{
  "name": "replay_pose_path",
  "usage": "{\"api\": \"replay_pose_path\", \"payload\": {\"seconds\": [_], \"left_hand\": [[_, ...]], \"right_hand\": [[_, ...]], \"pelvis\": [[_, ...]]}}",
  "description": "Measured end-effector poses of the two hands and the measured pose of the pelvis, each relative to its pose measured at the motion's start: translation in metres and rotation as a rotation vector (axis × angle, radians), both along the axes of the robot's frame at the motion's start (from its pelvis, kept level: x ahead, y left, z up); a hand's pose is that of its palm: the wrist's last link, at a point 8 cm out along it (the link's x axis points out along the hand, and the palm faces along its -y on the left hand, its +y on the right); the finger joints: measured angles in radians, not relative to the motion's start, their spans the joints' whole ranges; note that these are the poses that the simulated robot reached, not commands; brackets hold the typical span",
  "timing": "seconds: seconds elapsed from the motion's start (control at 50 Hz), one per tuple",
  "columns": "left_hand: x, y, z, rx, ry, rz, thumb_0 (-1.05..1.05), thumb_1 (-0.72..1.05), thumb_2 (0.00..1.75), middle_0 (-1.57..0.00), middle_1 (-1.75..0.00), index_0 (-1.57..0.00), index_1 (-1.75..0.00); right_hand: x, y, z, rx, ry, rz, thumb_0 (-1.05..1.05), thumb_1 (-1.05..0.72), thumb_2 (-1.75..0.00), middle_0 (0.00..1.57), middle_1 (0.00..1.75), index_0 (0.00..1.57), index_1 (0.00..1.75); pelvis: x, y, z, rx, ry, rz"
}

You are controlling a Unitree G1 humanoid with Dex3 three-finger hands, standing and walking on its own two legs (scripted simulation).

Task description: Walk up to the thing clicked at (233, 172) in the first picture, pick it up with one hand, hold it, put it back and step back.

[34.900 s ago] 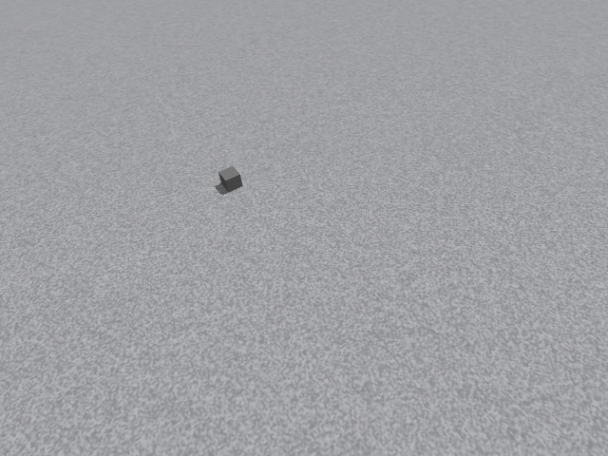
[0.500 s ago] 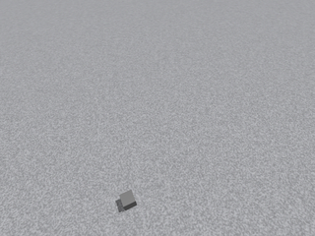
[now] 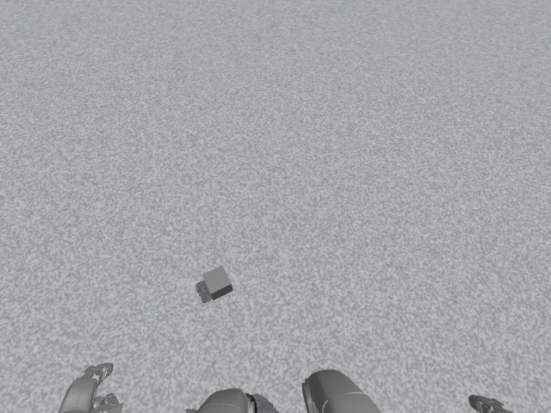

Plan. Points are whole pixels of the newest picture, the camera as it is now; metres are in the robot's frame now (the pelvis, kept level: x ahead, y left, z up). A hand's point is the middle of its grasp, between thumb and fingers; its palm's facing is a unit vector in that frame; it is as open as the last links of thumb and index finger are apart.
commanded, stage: step back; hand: left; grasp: from above
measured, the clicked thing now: (217, 282) +0.52 +0.20 -0.73
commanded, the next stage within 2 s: none
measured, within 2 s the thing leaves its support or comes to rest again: neither
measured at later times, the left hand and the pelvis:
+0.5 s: hand out of the picture +0.01 +0.24 -0.13, palm faces +0.00 -0.91 -0.42, open 7.4 cm; pelvis -0.12 -0.02 +0.00, yaw +0 degrees
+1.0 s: hand out of the picture -0.20 +0.22 -0.15, palm faces -0.05 -0.91 -0.41, open 7.4 cm; pelvis -0.28 -0.05 -0.01, yaw -3 degrees
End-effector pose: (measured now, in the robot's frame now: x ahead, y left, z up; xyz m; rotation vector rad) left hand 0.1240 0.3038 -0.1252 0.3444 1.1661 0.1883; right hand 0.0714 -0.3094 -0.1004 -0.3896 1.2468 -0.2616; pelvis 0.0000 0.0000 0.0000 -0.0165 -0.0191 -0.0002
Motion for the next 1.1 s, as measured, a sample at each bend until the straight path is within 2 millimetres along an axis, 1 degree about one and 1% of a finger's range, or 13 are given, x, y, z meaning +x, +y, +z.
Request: {"api": "replay_pose_path", "payload": {"seconds": [0.12, 0.24, 0.34, 0.44, 0.5, 0.58, 0.66, 0.74, 0.84, 0.92, 0.96, 1.02, 1.1], "left_hand": [[-0.035, -0.007, 0.001, 0.017, 0.042, -0.026, 0.0, 0.91, 0.9, -0.2, -0.3, -0.2, -0.3], [-0.074, -0.02, 0.009, 0.049, 0.025, -0.032, 0.0, 0.91, 0.9, -0.2, -0.3, -0.2, -0.3], [-0.104, -0.027, 0.027, 0.055, 0.01, -0.01, 0.0, 0.91, 0.9, -0.21, -0.3, -0.2, -0.3], [-0.116, -0.026, 0.036, 0.067, -0.055, -0.005, 0.01, 0.9, 0.9, -0.21, -0.3, -0.2, -0.3], [-0.125, -0.021, 0.034, 0.063, -0.097, -0.007, 0.0, 0.9, 0.9, -0.21, -0.3, -0.2, -0.3], [-0.143, -0.01, 0.019, 0.038, -0.12, -0.004, 0.0, 0.9, 0.9, -0.21, -0.3, -0.2, -0.3], [-0.172, -0.005, 0.013, 0.022, -0.081, 0.017, 0.0, 0.91, 0.9, -0.2, -0.3, -0.2, -0.3], [-0.205, -0.005, 0.014, 0.015, -0.054, 0.032, 0.0, 0.91, 0.9, -0.2, -0.3, -0.2, -0.3], [-0.251, -0.01, 0.012, 0.034, 0.006, 0.016, 0.0, 0.91, 0.9, -0.2, -0.3, -0.2, -0.3], [-0.285, -0.023, 0.009, 0.06, 0.029, -0.001, 0.0, 0.91, 0.9, -0.2, -0.3, -0.2, -0.3], [-0.305, -0.033, 0.011, 0.064, 0.037, -0.002, 0.0, 0.91, 0.9, -0.2, -0.3, -0.2, -0.3], [-0.332, -0.043, 0.022, 0.061, 0.042, -0.002, 0.0, 0.91, 0.9, -0.2, -0.3, -0.2, -0.3], [-0.352, -0.047, 0.034, 0.078, 0.027, 0.006, 0.01, 0.9, 0.9, -0.21, -0.3, -0.21, -0.3]], "right_hand": [[-0.012, 0.0, -0.01, 0.037, -0.085, -0.003, 0.0, -0.91, -0.9, 0.21, 0.3, 0.21, 0.3], [-0.032, -0.019, -0.028, 0.073, -0.121, -0.017, 0.0, -0.91, -0.9, 0.21, 0.3, 0.21, 0.3], [-0.057, -0.028, -0.022, 0.078, -0.096, -0.022, 0.0, -0.91, -0.9, 0.2, 0.3, 0.21, 0.3], [-0.089, -0.033, -0.019, 0.05, -0.045, 0.014, 0.0, -0.91, -0.9, 0.2, 0.3, 0.21, 0.3], [-0.107, -0.031, -0.019, 0.033, -0.02, 0.038, 0.0, -0.91, -0.9, 0.2, 0.3, 0.21, 0.3], [-0.129, -0.022, -0.019, 0.012, -0.023, 0.062, 0.0, -0.91, -0.9, 0.2, 0.3, 0.21, 0.3], [-0.154, -0.011, -0.009, 0.023, -0.037, 0.071, 0.0, -0.91, -0.9, 0.2, 0.3, 0.21, 0.3], [-0.17, -0.01, 0.001, 0.018, -0.062, 0.07, 0.01, -0.91, -0.9, 0.21, 0.3, 0.21, 0.3], [-0.183, -0.02, 0.002, 0.019, -0.138, 0.072, 0.01, -0.9, -0.9, 0.21, 0.3, 0.21, 0.3], [-0.201, -0.038, -0.011, 0.034, -0.182, 0.064, 0.0, -0.9, -0.9, 0.21, 0.3, 0.21, 0.3], [-0.215, -0.047, -0.019, 0.043, -0.182, 0.043, 0.0, -0.9, -0.9, 0.21, 0.3, 0.21, 0.3], [-0.241, -0.053, -0.02, 0.056, -0.15, 0.016, 0.0, -0.91, -0.9, 0.2, 0.3, 0.21, 0.3], [-0.279, -0.057, -0.02, 0.059, -0.109, 0.017, 0.0, -0.91, -0.9, 0.2, 0.3, 0.21, 0.3]], "pelvis": [[-0.025, -0.005, -0.005, 0.01, -0.015, -0.041], [-0.053, -0.022, -0.015, -0.002, -0.031, -0.058], [-0.074, -0.026, -0.003, 0.039, -0.023, -0.052], [-0.099, -0.025, 0.0, 0.042, -0.008, -0.019], [-0.117, -0.022, -0.003, 0.037, -0.009, 0.007], [-0.144, -0.013, -0.013, 0.037, -0.018, 0.034], [-0.167, -0.01, -0.008, 0.021, -0.027, 0.027], [-0.187, -0.014, -0.001, 0.006, -0.017, 0.006], [-0.219, -0.023, -0.004, 0.008, -0.013, -0.034], [-0.249, -0.037, -0.015, 0.019, -0.016, -0.062], [-0.265, -0.042, -0.017, -0.012, -0.03, -0.048], [-0.282, -0.047, -0.01, 0.032, -0.026, -0.054], [-0.305, -0.05, -0.002, 0.056, -0.014, -0.035]]}}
